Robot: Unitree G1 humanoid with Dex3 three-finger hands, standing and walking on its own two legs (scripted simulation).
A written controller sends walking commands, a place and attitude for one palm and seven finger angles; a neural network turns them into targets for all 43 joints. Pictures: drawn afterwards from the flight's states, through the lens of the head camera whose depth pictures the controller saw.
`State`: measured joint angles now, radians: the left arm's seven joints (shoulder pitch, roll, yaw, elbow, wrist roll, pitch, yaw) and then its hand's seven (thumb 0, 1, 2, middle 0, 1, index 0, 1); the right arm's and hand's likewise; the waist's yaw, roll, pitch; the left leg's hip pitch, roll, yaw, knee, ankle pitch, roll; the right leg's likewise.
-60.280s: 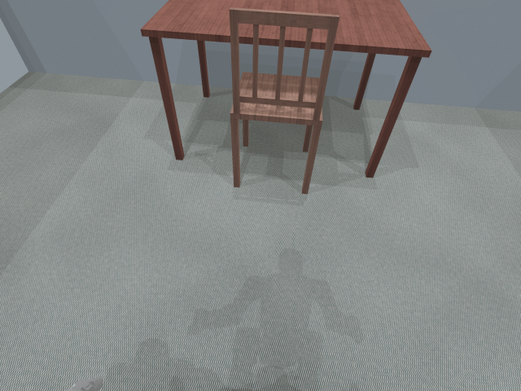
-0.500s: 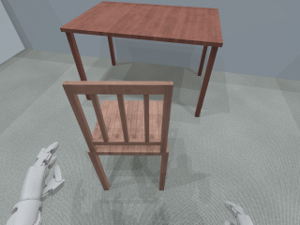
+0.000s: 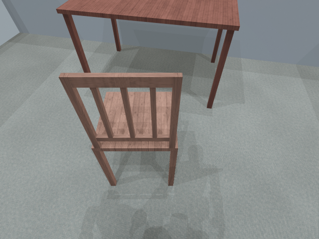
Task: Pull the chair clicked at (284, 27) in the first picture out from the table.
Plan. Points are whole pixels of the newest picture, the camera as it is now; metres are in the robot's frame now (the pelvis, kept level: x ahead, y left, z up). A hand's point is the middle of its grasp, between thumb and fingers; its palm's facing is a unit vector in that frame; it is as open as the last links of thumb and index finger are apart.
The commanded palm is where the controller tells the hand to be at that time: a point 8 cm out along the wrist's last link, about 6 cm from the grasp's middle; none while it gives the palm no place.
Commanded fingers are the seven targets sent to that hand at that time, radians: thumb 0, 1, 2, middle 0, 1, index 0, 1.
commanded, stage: let the arm hang, fingers relaxed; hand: left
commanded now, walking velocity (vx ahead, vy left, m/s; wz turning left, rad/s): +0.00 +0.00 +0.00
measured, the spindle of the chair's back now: (128, 114) +0.55 +0.15 -0.08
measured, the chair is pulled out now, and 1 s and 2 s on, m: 0.62 0.62 0.62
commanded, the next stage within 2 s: look to check the result in 0.50 s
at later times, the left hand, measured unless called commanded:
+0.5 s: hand out of the picture +0.01 +0.15 -0.17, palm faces -0.01 -0.98 -0.18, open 7.3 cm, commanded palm none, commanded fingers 0.00 0.90 0.90 -0.20 -0.30 -0.20 -0.30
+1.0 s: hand out of the picture +0.01 +0.15 -0.17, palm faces -0.01 -0.98 -0.17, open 7.4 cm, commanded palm none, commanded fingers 0.00 0.90 0.90 -0.20 -0.30 -0.20 -0.30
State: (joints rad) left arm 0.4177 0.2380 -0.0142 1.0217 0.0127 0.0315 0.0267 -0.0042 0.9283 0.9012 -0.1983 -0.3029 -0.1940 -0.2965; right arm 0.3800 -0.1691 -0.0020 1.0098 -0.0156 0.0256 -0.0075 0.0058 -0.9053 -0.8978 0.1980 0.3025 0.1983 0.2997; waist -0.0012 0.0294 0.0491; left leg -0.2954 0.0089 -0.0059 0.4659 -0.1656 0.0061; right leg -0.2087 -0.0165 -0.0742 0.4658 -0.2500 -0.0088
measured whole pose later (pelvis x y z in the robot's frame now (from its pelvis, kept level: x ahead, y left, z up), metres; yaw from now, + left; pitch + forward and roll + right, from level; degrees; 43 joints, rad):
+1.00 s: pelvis +0.01 -0.01 +0.00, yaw -1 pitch -1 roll +0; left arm 0.31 0.14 -0.03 1.06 0.01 0.00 0.04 0.00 0.91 0.90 -0.20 -0.30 -0.19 -0.30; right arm 0.34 -0.12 0.01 1.07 -0.01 0.00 -0.03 0.00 -0.91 -0.90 0.20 0.30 0.20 0.30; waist -0.01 0.01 0.06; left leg -0.25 0.03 0.00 0.45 -0.18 -0.01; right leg -0.17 0.00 -0.06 0.45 -0.26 -0.02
